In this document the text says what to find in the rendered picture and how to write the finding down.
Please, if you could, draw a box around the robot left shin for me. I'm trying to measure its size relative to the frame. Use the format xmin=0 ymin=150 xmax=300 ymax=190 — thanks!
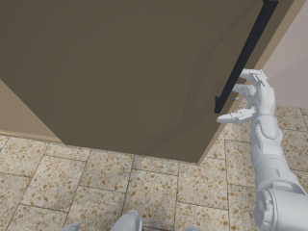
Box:
xmin=129 ymin=210 xmax=139 ymax=215

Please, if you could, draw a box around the robot left thigh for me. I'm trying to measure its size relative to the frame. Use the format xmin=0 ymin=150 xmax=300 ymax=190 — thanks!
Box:
xmin=110 ymin=213 xmax=143 ymax=231

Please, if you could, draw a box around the wardrobe door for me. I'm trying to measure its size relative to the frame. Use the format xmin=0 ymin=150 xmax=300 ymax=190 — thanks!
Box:
xmin=0 ymin=79 xmax=57 ymax=138
xmin=0 ymin=0 xmax=295 ymax=164

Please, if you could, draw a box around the right robot forearm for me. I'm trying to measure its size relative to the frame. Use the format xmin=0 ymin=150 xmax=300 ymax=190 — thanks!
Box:
xmin=249 ymin=115 xmax=308 ymax=196

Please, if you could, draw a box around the right robot upper arm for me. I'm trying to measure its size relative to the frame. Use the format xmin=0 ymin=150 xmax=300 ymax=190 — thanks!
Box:
xmin=253 ymin=188 xmax=308 ymax=231

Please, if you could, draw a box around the handle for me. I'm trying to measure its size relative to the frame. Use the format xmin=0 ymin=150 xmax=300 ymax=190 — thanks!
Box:
xmin=214 ymin=0 xmax=279 ymax=114

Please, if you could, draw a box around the robot right hand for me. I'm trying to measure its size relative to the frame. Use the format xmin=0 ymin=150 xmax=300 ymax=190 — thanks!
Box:
xmin=217 ymin=68 xmax=276 ymax=125

